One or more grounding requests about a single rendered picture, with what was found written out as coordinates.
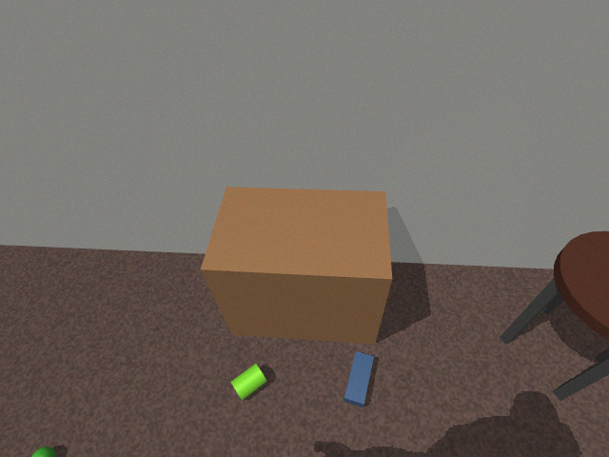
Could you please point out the stool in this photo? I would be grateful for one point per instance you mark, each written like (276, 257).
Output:
(581, 280)

